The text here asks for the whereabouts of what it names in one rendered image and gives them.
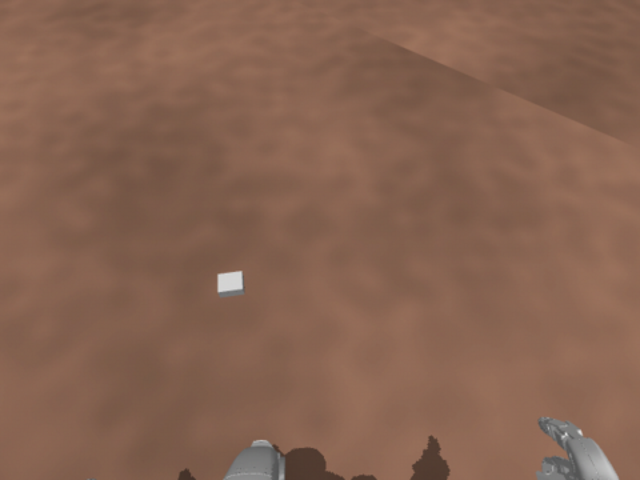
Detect right robot hand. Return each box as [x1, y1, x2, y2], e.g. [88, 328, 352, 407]
[536, 417, 619, 480]

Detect small box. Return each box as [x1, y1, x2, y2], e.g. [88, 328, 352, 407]
[218, 271, 245, 298]

